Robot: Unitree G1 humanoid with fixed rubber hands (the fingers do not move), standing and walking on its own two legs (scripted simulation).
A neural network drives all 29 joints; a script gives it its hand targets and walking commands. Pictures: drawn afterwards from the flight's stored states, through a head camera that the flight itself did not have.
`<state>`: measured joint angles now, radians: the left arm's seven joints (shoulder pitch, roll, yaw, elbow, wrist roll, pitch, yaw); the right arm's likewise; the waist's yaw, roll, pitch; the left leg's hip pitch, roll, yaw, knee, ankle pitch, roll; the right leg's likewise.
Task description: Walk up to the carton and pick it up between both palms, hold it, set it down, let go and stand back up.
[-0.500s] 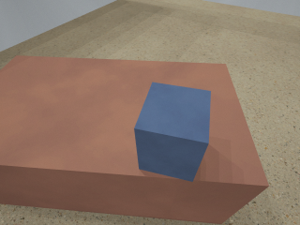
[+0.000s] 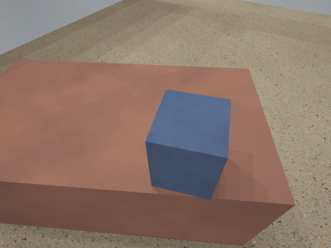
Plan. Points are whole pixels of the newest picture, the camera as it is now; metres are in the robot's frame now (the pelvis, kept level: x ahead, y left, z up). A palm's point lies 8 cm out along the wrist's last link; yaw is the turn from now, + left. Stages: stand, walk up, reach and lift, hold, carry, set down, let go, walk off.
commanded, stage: stand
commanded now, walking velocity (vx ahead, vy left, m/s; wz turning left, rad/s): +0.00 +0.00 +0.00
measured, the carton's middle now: (188, 145) +0.43 -0.04 -0.05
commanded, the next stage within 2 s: none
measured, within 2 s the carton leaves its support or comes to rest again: neither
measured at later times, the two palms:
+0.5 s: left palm out of the picture -0.05 +0.20 -0.15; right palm out of the picture +0.00 -0.22 -0.15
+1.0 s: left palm out of the picture -0.04 +0.20 -0.15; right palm out of the picture +0.00 -0.23 -0.15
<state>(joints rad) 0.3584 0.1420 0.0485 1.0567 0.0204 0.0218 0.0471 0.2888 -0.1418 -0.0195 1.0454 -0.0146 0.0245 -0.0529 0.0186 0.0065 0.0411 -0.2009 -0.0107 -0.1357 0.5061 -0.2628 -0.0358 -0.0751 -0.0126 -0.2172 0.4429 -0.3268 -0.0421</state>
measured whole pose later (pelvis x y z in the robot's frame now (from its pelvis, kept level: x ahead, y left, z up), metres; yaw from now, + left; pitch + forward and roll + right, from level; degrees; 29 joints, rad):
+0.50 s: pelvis +0.00 -0.01 +0.00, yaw +0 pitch -2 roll +0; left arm 0.36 0.12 0.03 1.11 0.02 0.02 0.05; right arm 0.27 -0.12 0.00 1.11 -0.01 0.03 -0.06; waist 0.02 0.01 0.05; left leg -0.21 0.00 -0.14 0.52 -0.27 -0.05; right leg -0.08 0.00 -0.22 0.46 -0.34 -0.06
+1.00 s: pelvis +0.00 -0.02 +0.00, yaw +0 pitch -2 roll +0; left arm 0.36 0.12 0.03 1.11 0.02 0.01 0.06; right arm 0.26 -0.12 0.01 1.13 -0.01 0.03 -0.06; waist 0.02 0.01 0.05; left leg -0.22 0.01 -0.13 0.54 -0.29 -0.06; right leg -0.10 0.00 -0.23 0.48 -0.36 -0.07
